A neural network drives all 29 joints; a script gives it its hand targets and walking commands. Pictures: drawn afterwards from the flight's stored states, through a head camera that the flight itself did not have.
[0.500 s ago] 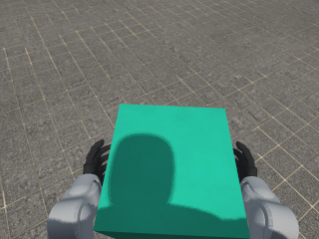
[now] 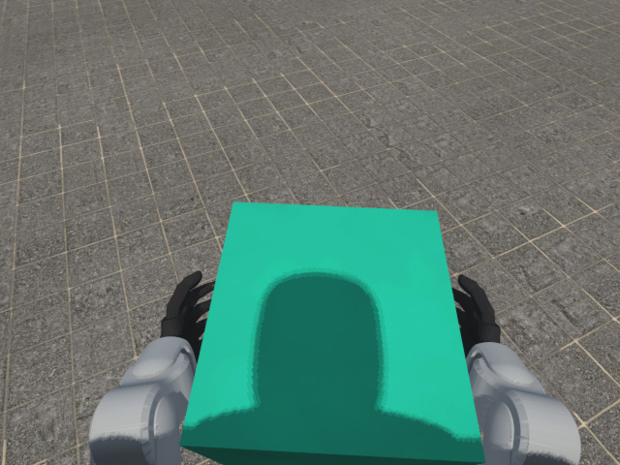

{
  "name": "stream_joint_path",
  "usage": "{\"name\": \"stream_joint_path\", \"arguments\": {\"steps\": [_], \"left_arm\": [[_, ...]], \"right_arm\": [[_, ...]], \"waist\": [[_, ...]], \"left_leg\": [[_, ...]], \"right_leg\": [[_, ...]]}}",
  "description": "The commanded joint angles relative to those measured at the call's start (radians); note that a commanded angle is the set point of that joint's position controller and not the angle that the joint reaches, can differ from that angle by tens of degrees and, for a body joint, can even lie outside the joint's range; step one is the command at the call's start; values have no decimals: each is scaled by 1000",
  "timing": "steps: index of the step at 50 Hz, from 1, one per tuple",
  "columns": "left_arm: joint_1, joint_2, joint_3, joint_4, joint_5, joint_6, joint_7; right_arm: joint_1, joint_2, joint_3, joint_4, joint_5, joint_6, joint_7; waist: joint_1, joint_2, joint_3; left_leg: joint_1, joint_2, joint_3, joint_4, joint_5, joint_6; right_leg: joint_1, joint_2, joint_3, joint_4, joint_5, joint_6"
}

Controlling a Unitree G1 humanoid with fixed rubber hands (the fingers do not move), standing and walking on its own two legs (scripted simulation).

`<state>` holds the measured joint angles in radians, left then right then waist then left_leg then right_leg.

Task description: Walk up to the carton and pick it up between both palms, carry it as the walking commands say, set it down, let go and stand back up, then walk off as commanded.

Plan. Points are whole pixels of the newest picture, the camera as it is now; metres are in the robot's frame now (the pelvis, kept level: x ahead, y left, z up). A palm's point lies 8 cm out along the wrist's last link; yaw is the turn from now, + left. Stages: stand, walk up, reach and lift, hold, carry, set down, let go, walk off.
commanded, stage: carry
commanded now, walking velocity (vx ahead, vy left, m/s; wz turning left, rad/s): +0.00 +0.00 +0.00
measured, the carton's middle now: (326, 354) +0.25 +0.00 +0.02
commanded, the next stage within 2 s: none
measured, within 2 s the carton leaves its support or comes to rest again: neither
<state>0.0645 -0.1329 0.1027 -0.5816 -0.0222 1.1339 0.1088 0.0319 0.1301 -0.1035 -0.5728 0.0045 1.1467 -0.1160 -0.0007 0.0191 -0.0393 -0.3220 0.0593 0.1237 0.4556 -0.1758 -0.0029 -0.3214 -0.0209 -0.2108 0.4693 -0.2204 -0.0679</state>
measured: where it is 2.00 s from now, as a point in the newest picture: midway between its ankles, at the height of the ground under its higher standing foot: outside the picture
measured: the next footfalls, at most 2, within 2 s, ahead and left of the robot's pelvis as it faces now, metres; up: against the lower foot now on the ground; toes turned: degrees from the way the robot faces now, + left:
none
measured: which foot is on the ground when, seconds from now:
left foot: down 0.00-1.00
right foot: down 0.00-1.00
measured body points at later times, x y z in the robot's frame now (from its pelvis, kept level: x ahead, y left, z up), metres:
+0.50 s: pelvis +0.08 +0.03 -0.01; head +0.07 +0.04 +0.44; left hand +0.32 +0.19 +0.05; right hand +0.33 -0.13 +0.05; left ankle +0.02 +0.12 -0.74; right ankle +0.02 -0.07 -0.74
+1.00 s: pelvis +0.05 +0.03 +0.00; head +0.04 +0.04 +0.45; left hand +0.31 +0.19 +0.04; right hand +0.32 -0.13 +0.04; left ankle +0.02 +0.12 -0.74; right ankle +0.02 -0.07 -0.74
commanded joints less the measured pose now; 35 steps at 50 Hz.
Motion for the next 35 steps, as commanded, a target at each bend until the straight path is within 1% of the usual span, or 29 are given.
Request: {"name": "stream_joint_path", "arguments": {"steps": [1,2,4,5,6,8,10,13,17,21,25,35], "left_arm": [[-356,-678,-668,-49,-179,9,-144],[-360,-584,-567,130,-108,-9,-146],[-440,-646,-599,104,-137,-48,-153],[-456,-673,-604,113,-145,-58,-154],[-467,-715,-633,78,-167,-62,-153],[-462,-742,-660,45,-185,-58,-147],[-435,-729,-665,38,-186,-47,-140],[-408,-711,-663,40,-182,-38,-137],[-412,-714,-661,40,-182,-46,-139],[-428,-715,-648,60,-174,-75,-144],[-435,-714,-638,77,-165,-106,-146],[-453,-659,-576,189,-113,-182,-152]], "right_arm": [[-345,710,710,-38,208,9,137],[-352,622,611,143,144,-12,141],[-421,675,631,112,167,-53,152],[-439,698,633,116,173,-66,155],[-450,735,657,77,193,-70,154],[-432,761,671,53,207,-64,150],[-395,746,665,57,200,-52,145],[-367,725,654,62,188,-44,141],[-374,724,648,58,183,-53,142],[-388,725,634,77,174,-82,146],[-396,726,626,94,168,-113,150],[-413,676,577,204,126,-190,159]], "waist": [[7,4,-308],[6,11,-294],[3,-26,-262],[3,-27,-265],[2,-21,-275],[3,-2,-303],[3,11,-320],[3,12,-316],[3,-4,-310],[2,-11,-315],[3,-9,-320],[4,-9,-295]], "left_leg": [[136,119,-87,-15,305,30],[122,119,-83,-6,311,28],[96,107,-77,-1,285,19],[102,103,-76,11,301,19],[113,104,-75,18,341,17],[148,112,-71,44,473,16],[179,118,-66,68,585,21],[201,117,-62,80,632,29],[207,114,-58,79,613,33],[212,114,-57,77,589,35],[211,116,-61,73,562,37],[175,118,-72,41,435,38]], "right_leg": [[126,-151,110,2,254,44],[135,-151,115,10,276,47],[149,-163,125,12,321,49],[152,-163,127,21,346,51],[155,-162,126,28,363,54],[164,-156,118,50,388,62],[164,-151,108,68,397,66],[155,-147,97,76,400,68],[159,-149,96,74,419,67],[167,-153,96,68,419,66],[172,-156,97,61,395,66],[172,-158,104,34,305,61]]}}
